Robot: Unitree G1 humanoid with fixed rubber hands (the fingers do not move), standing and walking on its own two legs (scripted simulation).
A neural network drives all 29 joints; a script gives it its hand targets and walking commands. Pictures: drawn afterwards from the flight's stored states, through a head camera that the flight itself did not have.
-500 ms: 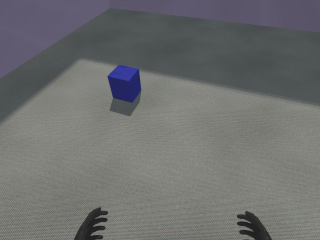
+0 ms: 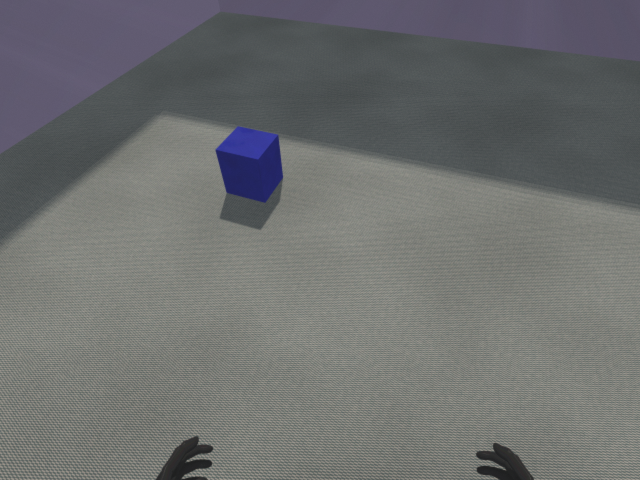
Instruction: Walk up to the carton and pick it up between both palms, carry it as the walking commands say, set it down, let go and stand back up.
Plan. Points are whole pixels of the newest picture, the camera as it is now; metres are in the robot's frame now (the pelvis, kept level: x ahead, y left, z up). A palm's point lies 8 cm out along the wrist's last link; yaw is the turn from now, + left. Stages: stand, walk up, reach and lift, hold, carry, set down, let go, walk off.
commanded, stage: stand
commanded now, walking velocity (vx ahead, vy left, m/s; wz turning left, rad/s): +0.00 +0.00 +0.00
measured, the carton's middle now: (251, 164) +1.52 +0.41 -0.63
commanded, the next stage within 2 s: walk up in 1.08 s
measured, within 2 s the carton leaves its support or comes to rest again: neither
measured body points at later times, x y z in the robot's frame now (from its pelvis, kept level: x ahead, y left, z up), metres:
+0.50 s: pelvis +0.00 +0.00 +0.00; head +0.01 +0.00 +0.45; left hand +0.13 +0.23 -0.11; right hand +0.13 -0.23 -0.11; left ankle +0.00 +0.12 -0.72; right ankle +0.00 -0.12 -0.72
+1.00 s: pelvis +0.00 +0.00 +0.01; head +0.01 +0.00 +0.46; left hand +0.11 +0.23 -0.12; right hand +0.11 -0.23 -0.11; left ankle +0.00 +0.12 -0.72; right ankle +0.00 -0.12 -0.72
